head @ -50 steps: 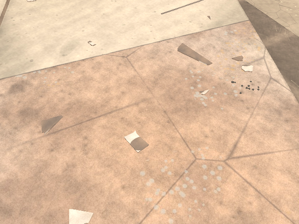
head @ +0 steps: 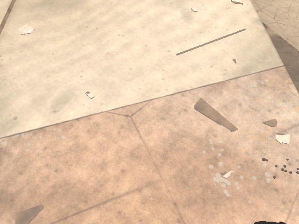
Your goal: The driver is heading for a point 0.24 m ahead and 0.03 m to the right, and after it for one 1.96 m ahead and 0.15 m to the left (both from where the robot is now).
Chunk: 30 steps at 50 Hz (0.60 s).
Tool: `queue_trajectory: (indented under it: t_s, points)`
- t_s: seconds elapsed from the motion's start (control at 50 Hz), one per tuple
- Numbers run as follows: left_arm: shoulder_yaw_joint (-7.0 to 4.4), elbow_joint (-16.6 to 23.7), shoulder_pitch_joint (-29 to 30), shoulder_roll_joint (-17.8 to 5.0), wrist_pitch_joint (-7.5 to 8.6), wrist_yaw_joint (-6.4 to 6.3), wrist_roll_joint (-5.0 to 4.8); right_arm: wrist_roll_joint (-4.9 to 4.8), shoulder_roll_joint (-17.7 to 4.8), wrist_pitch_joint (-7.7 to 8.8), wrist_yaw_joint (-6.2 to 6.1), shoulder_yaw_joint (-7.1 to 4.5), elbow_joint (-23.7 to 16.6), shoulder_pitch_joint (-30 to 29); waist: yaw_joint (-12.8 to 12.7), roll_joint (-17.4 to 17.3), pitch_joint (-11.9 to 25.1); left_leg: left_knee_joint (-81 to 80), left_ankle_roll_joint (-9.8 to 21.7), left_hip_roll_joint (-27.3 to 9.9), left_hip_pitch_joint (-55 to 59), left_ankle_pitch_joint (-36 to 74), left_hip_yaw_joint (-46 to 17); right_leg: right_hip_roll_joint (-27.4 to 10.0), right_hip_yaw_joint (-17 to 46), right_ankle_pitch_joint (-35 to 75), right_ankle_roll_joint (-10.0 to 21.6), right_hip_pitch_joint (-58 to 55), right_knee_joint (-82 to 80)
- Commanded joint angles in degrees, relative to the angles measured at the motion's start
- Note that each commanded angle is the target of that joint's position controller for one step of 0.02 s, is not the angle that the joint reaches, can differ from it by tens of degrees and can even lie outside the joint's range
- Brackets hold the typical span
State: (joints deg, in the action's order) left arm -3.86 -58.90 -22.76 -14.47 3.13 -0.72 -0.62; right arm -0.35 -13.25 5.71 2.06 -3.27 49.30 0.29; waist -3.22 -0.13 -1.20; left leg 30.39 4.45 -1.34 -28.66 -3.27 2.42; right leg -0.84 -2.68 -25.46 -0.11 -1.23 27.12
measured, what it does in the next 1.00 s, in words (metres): walks ahead: right foot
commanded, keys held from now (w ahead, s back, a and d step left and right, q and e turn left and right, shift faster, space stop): no key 1.00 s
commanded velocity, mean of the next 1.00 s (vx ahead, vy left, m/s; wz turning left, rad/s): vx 0.10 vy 0.00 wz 0.00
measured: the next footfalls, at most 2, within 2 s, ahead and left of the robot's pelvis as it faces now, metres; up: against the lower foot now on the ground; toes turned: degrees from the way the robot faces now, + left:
right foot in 0.40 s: +0.23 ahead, -0.13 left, +0.00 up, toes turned -1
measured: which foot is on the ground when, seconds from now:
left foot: down 0.00-1.00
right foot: down 0.00-0.00, up 0.02-0.38, down 0.40-1.00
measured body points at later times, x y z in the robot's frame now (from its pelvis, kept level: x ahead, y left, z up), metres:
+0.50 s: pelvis +0.14 +0.01 +0.02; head +0.15 +0.00 +0.47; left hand +0.25 +0.27 -0.11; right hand +0.23 -0.24 -0.13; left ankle +0.12 +0.10 -0.72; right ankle +0.19 -0.12 -0.72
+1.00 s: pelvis +0.16 +0.00 +0.02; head +0.17 +0.00 +0.47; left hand +0.25 +0.25 -0.13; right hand +0.19 -0.25 -0.14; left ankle +0.12 +0.10 -0.72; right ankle +0.19 -0.12 -0.72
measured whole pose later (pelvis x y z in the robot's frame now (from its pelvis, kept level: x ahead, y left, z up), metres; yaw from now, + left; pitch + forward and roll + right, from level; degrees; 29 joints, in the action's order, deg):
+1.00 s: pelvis +0.16 +0.00 +0.02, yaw +0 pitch -1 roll +0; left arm -3.2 -62.4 -6.4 -11.7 -0.5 -2.0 0.0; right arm 0.3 -11.7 0.0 -2.0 -1.6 63.5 12.3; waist 0.5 0.2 -2.4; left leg 27.7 0.6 -0.5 -7.6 -18.7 3.3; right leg -0.5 -0.4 -12.6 0.0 14.5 28.6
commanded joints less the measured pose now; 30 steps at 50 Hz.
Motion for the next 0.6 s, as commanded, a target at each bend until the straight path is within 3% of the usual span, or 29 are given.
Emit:
queue_trajectory:
  t_s: [0.02,0.04,0.06,0.08,0.1,0.16,0.2,0.28,0.36,0.4,0.42,0.44,0.46,0.48,0.5,0.6]
  points:
    - [1.23,3.1,-5.5,-0.5,2.17,0.29,0.56,0.93,-15.3,-0.19,-0.64,-4.12,3.6,23.5,8.5,-15.9,25.6,-8.7,17.1,-23.5,51.9,17.7,-40.3,5.8,5.5,-9.1,-0.4,34.9,46.4]
    - [-0.22,3.4,-2.1,-5.9,3.05,0.46,-0.78,0.28,-11.6,-0.19,-0.53,-2.83,2.8,20.0,8.7,-10.7,20.3,-8.3,14.6,-21.3,45.9,21.3,-33.4,2.5,10.7,-9.2,0.3,38.4,51.8]
    - [-0.4,4.5,2.1,-6.7,3.22,0.32,-1.49,0.35,-9.1,-0.25,-0.72,-2.05,1.6,14.8,7.1,-7.4,13.7,-8.1,12.4,-19.2,37.6,26.6,-23.6,-0.4,8.6,-5.9,0.7,39.5,50.9]
    - [-0.56,4.7,4.4,-6.1,2.77,-0.15,-0.94,0.49,-7.3,-0.13,-0.53,-1.37,1.3,10.7,5.1,-2.9,9.1,-9.7,10.6,-16.2,29.1,29.5,-17.2,-3.0,6.6,-2.2,0.4,37.7,46.5]
    - [-1.11,4.7,4.8,-6.0,1.88,-0.67,-0.38,0.64,-5.6,0.06,-0.5,-0.88,1.2,8.5,3.4,-2.9,7.0,-11.6,9.2,-14.2,23.3,29.4,-13.6,-4.8,6.2,0.1,0.4,34.5,42.4]
    - [-0.7,3.9,1.9,-1.9,-0.35,-1.12,0.29,2.03,-5.1,0.21,-0.7,-0.37,3.0,7.8,0.2,-4.3,6.5,-14.7,9.8,-12.0,14.5,35.0,-8.1,-5.1,5.6,5.2,-0.2,26.1,34.8]
    - [-0.59,4.9,4.1,-1.7,-0.84,-1.46,0.57,2.08,-6.5,0.08,-1.49,-0.46,3.5,6.6,-0.4,-5.0,6.6,-15.1,9.6,-11.0,13.8,36.9,-5.2,-5.0,5.3,9.4,-0.8,25.2,26.0]
    - [-0.42,5.7,9.9,-2.6,-1.76,-1.34,0.5,1.48,-8.2,-1.21,-2.45,-0.57,5.1,8.0,1.7,-4.9,7.6,-15.7,8.2,-10.1,14.9,28.9,-3.7,-4.0,4.2,17.5,-1.3,20.8,14.1]
    - [-0.71,5.7,12.5,-3.3,-2.39,-1.29,0.77,0.81,-7.0,-2.43,-2.66,-0.01,6.5,8.1,1.7,-4.4,4.6,-14.2,7.0,-10.2,14.9,12.4,-6.0,-3.3,3.9,17.5,-0.2,17.4,4.9]
    - [-1.02,5.0,11.7,-4.7,-2.18,-1.35,1.79,0.25,-5.1,-2.74,-2.71,0.6,7.4,10.4,1.4,-1.4,4.0,-10.9,2.8,-6.5,13.8,1.0,-5.8,-4.6,5.4,28.6,1.4,11.2,-3.8]
    - [-1.39,5.1,11.6,-7.3,-2.15,-1.58,1.82,1.21,-4.3,-2.64,-2.68,0.78,7.7,12.9,3.7,2.5,4.6,-7.8,0.5,-3.1,11.8,-5.7,-4.1,-7.8,8.2,37.9,2.6,7.7,-2.8]
    - [-1.58,4.8,13.4,-8.6,-2.38,-1.69,1.1,1.36,-3.6,-2.69,-2.69,0.61,8.7,17.8,7.5,8.8,4.7,-8.2,-1.2,0.4,9.7,-12.1,-1.9,-9.2,9.5,37.4,5.2,6.8,-1.5]
    - [-1.12,4.4,14.6,-5.3,-2.53,-1.25,0.62,1.33,-3.2,-3.21,-3.08,0.87,8.8,16.3,6.3,9.2,4.4,-8.8,-2.1,0.8,13.2,-12.0,-0.7,-7.7,9.0,27.6,5.0,10.9,-2.6]
    - [-0.83,4.3,15.4,-3.7,-2.5,-0.94,0.6,1.08,-4.5,-3.87,-3.36,0.64,8.4,13.4,5.1,7.0,2.6,-8.6,-2.5,0.6,14.3,-10.9,-0.5,-6.0,8.2,23.8,3.8,13.5,-3.4]
    - [-0.69,4.2,15.9,-3.6,-2.32,-0.85,0.95,0.76,-5.0,-4.43,-3.66,0.5,8.3,12.1,4.7,5.1,2.3,-8.1,-2.3,0.2,14.6,-9.7,-0.7,-5.1,7.3,24.6,2.9,13.9,-3.2]
    - [-0.72,2.0,14.7,-4.1,-1.6,-1.06,0.66,0.63,-5.2,-5.0,-3.73,0.34,9.2,11.8,4.0,2.9,4.4,-6.9,-2.2,-0.9,16.7,-1.9,-1.3,-4.0,5.9,33.2,3.0,10.4,-0.5]
Velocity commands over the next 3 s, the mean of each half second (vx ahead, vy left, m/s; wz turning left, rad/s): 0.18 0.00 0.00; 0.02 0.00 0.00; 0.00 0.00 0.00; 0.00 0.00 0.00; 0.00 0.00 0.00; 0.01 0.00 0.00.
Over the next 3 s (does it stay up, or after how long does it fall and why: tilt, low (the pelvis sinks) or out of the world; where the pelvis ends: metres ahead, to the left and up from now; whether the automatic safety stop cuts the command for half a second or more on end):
stays up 0.17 0.01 0.01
